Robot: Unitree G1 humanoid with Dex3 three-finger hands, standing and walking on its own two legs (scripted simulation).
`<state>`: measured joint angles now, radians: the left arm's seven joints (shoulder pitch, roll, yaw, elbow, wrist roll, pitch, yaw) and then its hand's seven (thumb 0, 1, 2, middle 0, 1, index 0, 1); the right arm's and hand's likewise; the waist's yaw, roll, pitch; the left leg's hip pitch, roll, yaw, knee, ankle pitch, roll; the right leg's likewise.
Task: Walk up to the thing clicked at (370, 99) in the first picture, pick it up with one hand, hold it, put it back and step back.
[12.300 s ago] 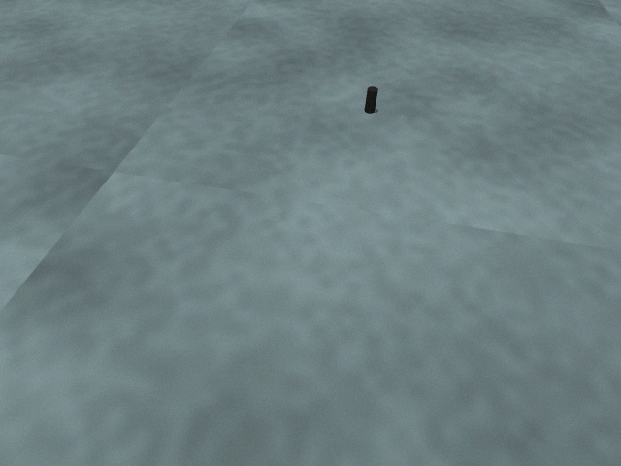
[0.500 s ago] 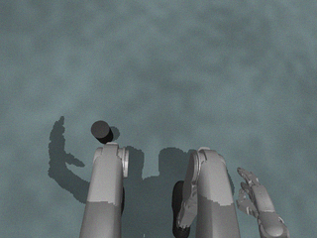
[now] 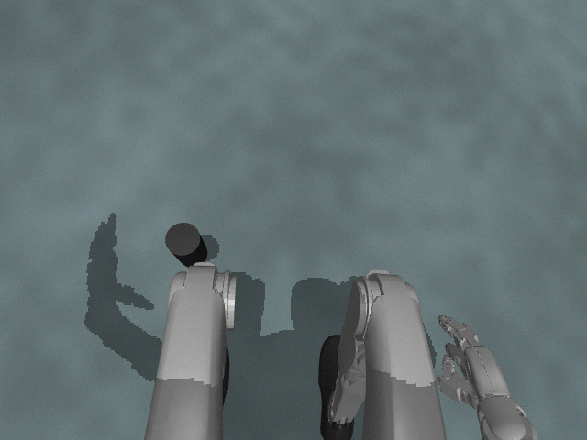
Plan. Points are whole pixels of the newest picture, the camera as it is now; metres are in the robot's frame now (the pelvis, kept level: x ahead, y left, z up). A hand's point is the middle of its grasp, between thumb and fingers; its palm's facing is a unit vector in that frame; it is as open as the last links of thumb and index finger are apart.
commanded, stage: go down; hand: left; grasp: from the side
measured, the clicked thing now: (188, 247) +0.39 +0.20 -0.32
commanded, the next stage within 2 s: approach in 0.12 s
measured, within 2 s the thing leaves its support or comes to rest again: neither
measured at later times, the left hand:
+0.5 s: hand (2, 251) +0.31 +0.36 -0.06, palm faces +0.10 -0.99 -0.04, open 17.2 cm
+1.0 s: hand (138, 262) +0.34 +0.27 -0.25, palm faces -0.06 -1.00 +0.07, open 17.2 cm
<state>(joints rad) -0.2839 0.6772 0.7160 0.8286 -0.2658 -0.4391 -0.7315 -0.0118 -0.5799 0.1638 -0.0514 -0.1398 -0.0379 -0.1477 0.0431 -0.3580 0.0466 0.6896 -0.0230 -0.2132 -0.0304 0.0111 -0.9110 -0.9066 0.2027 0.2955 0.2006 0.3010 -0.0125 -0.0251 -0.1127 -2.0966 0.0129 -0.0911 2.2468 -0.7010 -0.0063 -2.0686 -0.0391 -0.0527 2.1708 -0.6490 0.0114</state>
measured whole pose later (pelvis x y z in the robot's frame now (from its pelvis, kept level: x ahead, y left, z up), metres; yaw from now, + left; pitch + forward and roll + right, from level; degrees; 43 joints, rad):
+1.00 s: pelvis -0.01 +0.01 -0.10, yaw -6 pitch +17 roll -12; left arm -0.44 0.68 0.57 1.33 -0.32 -0.99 -0.68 -0.01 -0.46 0.08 -0.05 -0.07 -0.03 -0.08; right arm -0.17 -0.37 0.33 0.68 -0.23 -0.19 0.07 0.01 -0.91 -0.90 0.20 0.30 0.20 0.30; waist -0.15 -0.20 0.18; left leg -2.22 0.01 -0.24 2.64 -0.73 -0.01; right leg -2.14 0.00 -0.15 2.44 -0.62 0.04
